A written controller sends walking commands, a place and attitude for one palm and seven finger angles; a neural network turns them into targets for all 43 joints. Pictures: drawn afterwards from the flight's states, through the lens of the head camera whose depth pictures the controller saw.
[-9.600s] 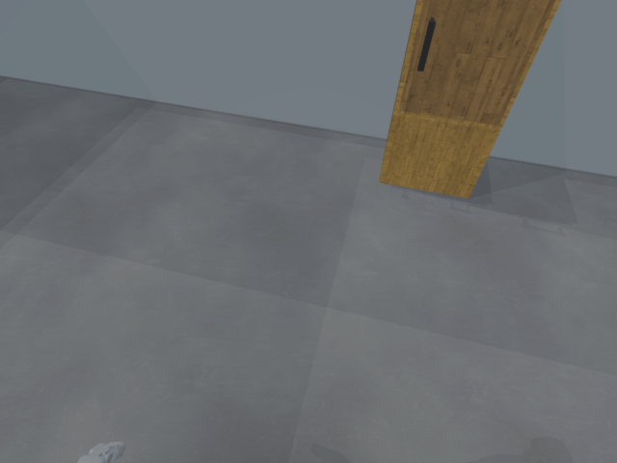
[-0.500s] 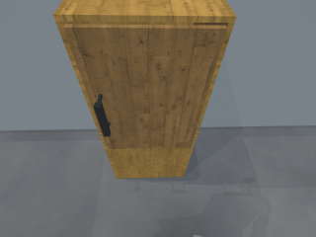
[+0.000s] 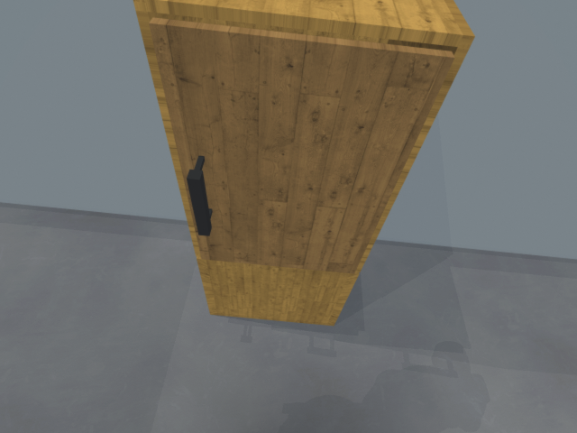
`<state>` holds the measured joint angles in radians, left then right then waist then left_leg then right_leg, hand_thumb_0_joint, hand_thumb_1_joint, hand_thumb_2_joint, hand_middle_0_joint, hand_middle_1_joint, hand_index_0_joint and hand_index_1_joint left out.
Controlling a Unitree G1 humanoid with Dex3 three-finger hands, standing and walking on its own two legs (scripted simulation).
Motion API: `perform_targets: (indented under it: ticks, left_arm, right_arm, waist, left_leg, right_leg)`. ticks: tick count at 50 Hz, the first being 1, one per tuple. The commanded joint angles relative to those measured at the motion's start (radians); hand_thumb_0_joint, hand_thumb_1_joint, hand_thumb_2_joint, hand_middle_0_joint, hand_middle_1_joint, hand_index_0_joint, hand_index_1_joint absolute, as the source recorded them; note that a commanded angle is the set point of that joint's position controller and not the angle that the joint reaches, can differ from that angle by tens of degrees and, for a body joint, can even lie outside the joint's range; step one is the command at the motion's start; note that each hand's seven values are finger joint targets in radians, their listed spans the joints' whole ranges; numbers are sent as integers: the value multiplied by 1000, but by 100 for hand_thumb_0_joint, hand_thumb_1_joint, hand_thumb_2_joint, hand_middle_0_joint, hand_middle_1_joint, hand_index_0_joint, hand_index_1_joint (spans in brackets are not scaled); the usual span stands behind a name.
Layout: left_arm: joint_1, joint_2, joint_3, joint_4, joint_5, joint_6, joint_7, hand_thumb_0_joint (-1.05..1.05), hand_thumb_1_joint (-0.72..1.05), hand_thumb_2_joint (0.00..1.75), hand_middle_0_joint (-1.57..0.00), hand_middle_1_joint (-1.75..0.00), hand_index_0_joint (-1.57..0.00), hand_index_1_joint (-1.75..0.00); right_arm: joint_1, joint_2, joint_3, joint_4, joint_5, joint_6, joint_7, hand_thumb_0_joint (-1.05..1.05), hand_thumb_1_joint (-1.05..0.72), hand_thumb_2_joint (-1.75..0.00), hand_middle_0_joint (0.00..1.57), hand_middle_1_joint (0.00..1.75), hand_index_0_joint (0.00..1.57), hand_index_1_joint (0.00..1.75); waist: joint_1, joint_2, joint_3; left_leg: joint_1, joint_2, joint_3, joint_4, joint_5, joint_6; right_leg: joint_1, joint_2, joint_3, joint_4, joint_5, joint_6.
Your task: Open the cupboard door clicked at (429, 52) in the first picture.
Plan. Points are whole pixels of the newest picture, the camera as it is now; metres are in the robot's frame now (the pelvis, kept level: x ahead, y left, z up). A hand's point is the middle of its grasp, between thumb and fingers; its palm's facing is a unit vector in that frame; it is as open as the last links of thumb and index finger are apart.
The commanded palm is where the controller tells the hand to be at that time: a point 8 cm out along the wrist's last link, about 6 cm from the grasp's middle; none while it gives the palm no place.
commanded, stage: come to a stop and stand still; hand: left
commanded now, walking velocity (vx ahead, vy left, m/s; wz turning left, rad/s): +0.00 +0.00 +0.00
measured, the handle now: (202, 197) +0.51 +0.21 -0.05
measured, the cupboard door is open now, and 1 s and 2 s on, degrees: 0 0 0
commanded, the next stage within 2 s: look again from close up in 0.90 s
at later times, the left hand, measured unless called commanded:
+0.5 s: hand out of the picture -0.05 +0.18 -0.17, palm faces +0.03 -0.98 -0.19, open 7.4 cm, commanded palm none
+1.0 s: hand out of the picture -0.13 +0.13 -0.16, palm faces +0.07 -0.99 -0.14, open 7.4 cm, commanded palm none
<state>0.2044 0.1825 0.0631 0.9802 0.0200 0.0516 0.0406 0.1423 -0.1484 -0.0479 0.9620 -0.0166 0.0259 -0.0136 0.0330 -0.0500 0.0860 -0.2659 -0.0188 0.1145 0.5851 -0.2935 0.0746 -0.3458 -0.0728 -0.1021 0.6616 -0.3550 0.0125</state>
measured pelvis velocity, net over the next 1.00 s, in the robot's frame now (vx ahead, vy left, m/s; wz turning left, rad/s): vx -0.05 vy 0.00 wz -0.01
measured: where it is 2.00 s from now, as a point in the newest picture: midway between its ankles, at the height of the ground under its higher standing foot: outside the picture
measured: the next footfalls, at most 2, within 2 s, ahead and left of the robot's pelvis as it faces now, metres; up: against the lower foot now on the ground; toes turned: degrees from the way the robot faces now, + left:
right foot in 0.34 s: -0.02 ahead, -0.09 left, +0.00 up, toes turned +3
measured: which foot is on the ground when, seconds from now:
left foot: down 0.00-1.00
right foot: up 0.00-0.32, down 0.34-1.00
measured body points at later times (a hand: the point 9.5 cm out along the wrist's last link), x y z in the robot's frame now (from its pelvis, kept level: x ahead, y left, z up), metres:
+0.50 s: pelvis -0.04 +0.01 +0.01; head -0.05 +0.01 +0.46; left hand -0.05 +0.23 -0.15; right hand -0.05 -0.21 -0.15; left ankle +0.01 +0.07 -0.73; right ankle -0.09 -0.11 -0.73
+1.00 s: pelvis -0.05 +0.00 +0.01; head -0.06 +0.00 +0.46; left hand -0.13 +0.19 -0.15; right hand -0.09 -0.20 -0.15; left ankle +0.01 +0.06 -0.73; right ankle -0.09 -0.11 -0.73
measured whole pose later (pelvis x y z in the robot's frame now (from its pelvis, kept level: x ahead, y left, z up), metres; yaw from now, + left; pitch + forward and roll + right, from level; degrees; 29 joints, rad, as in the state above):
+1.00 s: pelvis -0.05 +0.00 +0.01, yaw +0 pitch -1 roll +0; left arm 0.45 0.07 0.01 1.14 0.02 0.01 0.06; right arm 0.33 -0.08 -0.02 1.16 -0.01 0.02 -0.03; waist 0.00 -0.01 -0.01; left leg -0.26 -0.03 0.13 0.38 -0.11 0.07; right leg -0.13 0.00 -0.06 0.43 -0.29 -0.01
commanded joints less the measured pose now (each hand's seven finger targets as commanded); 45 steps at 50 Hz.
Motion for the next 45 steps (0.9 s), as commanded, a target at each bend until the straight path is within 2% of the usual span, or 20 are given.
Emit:
perform_targets:
  ticks: [1,3,5,6,10,11,13,14,15,16,17,18,20,21,23,26,29,38,43,45]
  left_arm:
    - [52,67,14,-48,12,-1,-5,0,90,90,-20,-30,-20,-30]
    - [82,55,10,-26,11,-6,-7,0,90,90,-20,-30,-20,-30]
    - [92,52,4,-14,10,-11,-9,0,90,90,-20,-30,-20,-30]
    - [90,46,-1,-14,7,-12,-8,0,90,90,-20,-30,-20,-30]
    - [80,36,-17,-5,7,-10,-5,0,90,90,-20,-30,-20,-30]
    - [103,30,-19,3,4,-9,-3,0,90,90,-20,-30,-20,-30]
    - [153,25,-21,29,2,-11,0,0,90,90,-20,-30,-20,-30]
    - [176,25,-22,43,2,-14,2,0,90,90,-20,-30,-20,-30]
    - [192,37,-22,53,4,-21,4,0,90,90,-20,-30,-20,-30]
    - [208,51,-22,63,3,-28,8,0,90,90,-20,-30,-20,-30]
    - [207,62,-24,67,2,-33,10,0,90,90,-20,-30,-20,-30]
    - [199,68,-28,68,0,-35,9,0,90,90,-20,-30,-20,-30]
    - [166,57,-32,73,-1,-44,7,0,90,90,-20,-30,-20,-30]
    - [164,48,-36,71,-2,-45,8,0,90,90,-20,-30,-20,-30]
    - [181,35,-39,80,-4,-46,9,0,90,90,-20,-30,-20,-30]
    - [219,26,-41,93,-2,-40,10,0,90,90,-20,-30,-20,-30]
    - [266,13,-41,113,0,-37,10,0,90,90,-20,-30,-20,-30]
    - [307,-18,-43,128,-2,-51,13,0,90,90,-20,-30,-20,-30]
    - [326,-39,-47,137,0,-54,14,0,90,90,-20,-30,-20,-30]
    - [332,-37,-48,139,0,-55,15,0,90,90,-20,-30,-20,-30]
  right_arm:
    - [27,-146,-17,-52,-11,-14,-21,0,-90,-90,20,30,20,30]
    - [35,-137,-11,-47,-7,-17,-22,0,-90,-90,20,30,20,30]
    - [60,-131,-9,-33,-1,-24,-25,0,-90,-90,20,30,20,30]
    - [80,-129,-11,-24,-2,-26,-26,0,-90,-90,20,30,20,30]
    - [131,-131,-14,15,-1,-24,-29,0,-90,-90,20,30,20,30]
    - [134,-135,-12,22,-2,-24,-28,0,-90,-90,20,30,20,30]
    - [134,-137,-12,37,0,-23,-25,0,-90,-90,20,30,20,30]
    - [130,-135,-12,43,4,-22,-23,0,-90,-90,20,30,20,30]
    - [130,-120,-8,51,7,-23,-21,0,-90,-90,20,30,20,30]
    - [133,-101,-3,56,11,-24,-18,0,-90,-90,20,30,20,30]
    - [130,-88,3,60,12,-23,-15,0,-90,-90,20,30,20,30]
    - [136,-81,7,65,11,-24,-12,0,-90,-90,20,30,20,30]
    - [162,-79,8,89,5,-19,-11,0,-90,-90,20,30,20,30]
    - [173,-81,10,101,5,-19,-11,0,-90,-90,20,30,20,30]
    - [190,-83,14,120,6,-21,-12,0,-90,-90,20,30,20,30]
    - [198,-79,17,140,7,-18,-13,0,-90,-90,20,30,20,30]
    - [211,-76,15,153,4,-12,-14,0,-90,-90,20,30,20,30]
    - [263,-36,14,176,6,-17,-19,0,-90,-90,20,30,20,30]
    - [268,-23,16,181,6,-16,-21,0,-90,-90,20,30,20,30]
    - [268,-22,17,180,7,-18,-22,0,-90,-90,20,30,20,30]
  waist:
    - [-15,184,-33]
    - [-14,133,-52]
    - [-19,115,-81]
    - [-30,120,-109]
    - [-56,135,-102]
    - [-48,137,-108]
    - [-34,116,-116]
    - [-26,111,-106]
    - [-17,91,-102]
    - [-22,61,-92]
    - [-27,23,-65]
    - [-35,15,-46]
    - [-53,-58,-20]
    - [-55,-58,-5]
    - [-52,-4,4]
    - [-39,60,48]
    - [-28,77,74]
    - [-40,35,15]
    - [-42,43,60]
    - [-42,43,51]
  left_leg:
    - [-43,286,-277,-352,262,102]
    - [44,257,-243,-331,297,95]
    - [128,244,-222,-323,354,94]
    - [172,251,-238,-321,365,98]
    - [203,266,-285,-350,304,98]
    - [197,263,-289,-353,287,93]
    - [170,239,-284,-365,194,60]
    - [135,221,-267,-368,129,32]
    - [101,192,-254,-341,122,3]
    - [59,156,-215,-328,96,-37]
    - [47,120,-183,-312,70,-61]
    - [74,100,-168,-305,66,-74]
    - [128,105,-160,-283,87,-58]
    - [134,112,-155,-286,97,-52]
    - [133,122,-171,-316,60,-47]
    - [55,132,-202,-373,-69,-45]
    - [6,131,-209,-407,-153,-49]
    - [58,119,-187,-351,-62,-49]
    - [43,124,-187,-341,-69,-44]
    - [44,126,-188,-337,-60,-43]
  right_leg:
    - [-42,18,118,343,-114,4]
    - [-77,17,116,353,-72,15]
    - [-85,11,103,291,-59,27]
    - [-68,10,99,240,-78,33]
    - [20,12,78,14,-117,26]
    - [54,16,78,-45,-107,22]
    - [123,25,69,-157,-35,9]
    - [171,23,63,-230,26,4]
    - [224,10,78,-328,105,-4]
    - [259,-28,121,-347,141,-27]
    - [225,-66,166,-352,126,-53]
    - [165,-93,182,-357,87,-71]
    - [85,-70,174,-364,45,-62]
    - [72,-66,168,-364,49,-53]
    - [68,-47,155,-349,42,-41]
    - [90,-29,139,-338,19,-34]
    - [88,-14,128,-330,-23,-37]
    - [66,-20,146,-345,-18,-48]
    - [26,-18,153,-353,-29,-45]
    - [35,-17,154,-350,-17,-47]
